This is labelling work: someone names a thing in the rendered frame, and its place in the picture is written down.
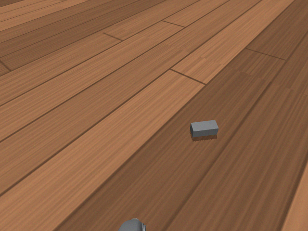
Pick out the carton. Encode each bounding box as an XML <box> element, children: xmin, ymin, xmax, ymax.
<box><xmin>190</xmin><ymin>120</ymin><xmax>219</xmax><ymax>137</ymax></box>

